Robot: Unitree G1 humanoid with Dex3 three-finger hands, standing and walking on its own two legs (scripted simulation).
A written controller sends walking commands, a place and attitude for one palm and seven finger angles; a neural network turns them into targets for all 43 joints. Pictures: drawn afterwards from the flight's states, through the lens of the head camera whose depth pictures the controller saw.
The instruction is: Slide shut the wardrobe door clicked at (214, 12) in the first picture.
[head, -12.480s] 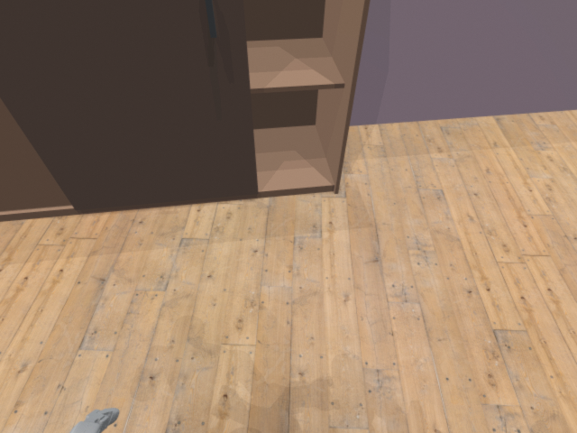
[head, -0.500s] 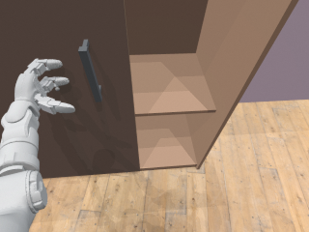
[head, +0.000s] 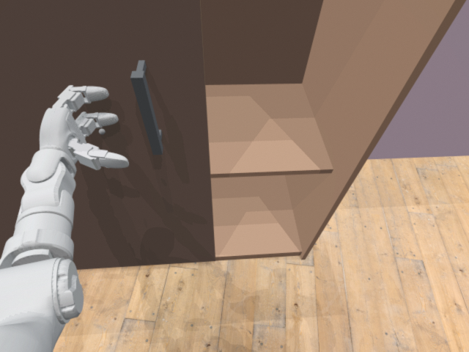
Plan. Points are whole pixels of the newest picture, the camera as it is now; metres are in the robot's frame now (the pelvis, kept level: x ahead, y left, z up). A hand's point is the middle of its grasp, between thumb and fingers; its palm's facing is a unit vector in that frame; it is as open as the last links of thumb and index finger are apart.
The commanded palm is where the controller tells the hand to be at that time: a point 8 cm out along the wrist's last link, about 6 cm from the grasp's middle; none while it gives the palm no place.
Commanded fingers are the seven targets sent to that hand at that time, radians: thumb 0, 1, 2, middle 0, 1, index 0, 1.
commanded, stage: feel for the door with the fingertips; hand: left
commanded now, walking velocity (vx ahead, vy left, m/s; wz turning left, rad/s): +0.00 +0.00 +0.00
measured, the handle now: (150, 111) +0.51 +0.15 +0.13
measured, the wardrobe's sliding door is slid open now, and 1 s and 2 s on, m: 0.38 0.38 0.38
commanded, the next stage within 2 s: slide the fingers in behind the handle in 0.42 s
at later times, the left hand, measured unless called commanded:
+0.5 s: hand (130, 127) +0.46 +0.17 +0.13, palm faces +0.07 -1.00 -0.03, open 13.7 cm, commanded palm +0.43 +0.23 +0.13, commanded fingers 0.00 -0.50 0.30 -0.30 -1.20 -0.30 -1.20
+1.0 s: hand (128, 131) +0.45 +0.17 +0.13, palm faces +0.04 -1.00 -0.01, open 14.0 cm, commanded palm +0.42 +0.22 +0.13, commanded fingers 0.00 -0.50 0.30 -0.30 -1.20 -0.30 -1.20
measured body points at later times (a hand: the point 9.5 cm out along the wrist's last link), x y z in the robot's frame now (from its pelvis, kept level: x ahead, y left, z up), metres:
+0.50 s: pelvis +0.00 -0.02 +0.00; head +0.04 -0.02 +0.45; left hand +0.45 +0.22 +0.14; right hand +0.06 -0.28 -0.12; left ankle -0.01 +0.09 -0.72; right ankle -0.02 -0.12 -0.72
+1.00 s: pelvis +0.00 -0.02 +0.00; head +0.04 -0.02 +0.45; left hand +0.44 +0.23 +0.14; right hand +0.05 -0.29 -0.11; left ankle -0.01 +0.09 -0.72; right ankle -0.02 -0.12 -0.72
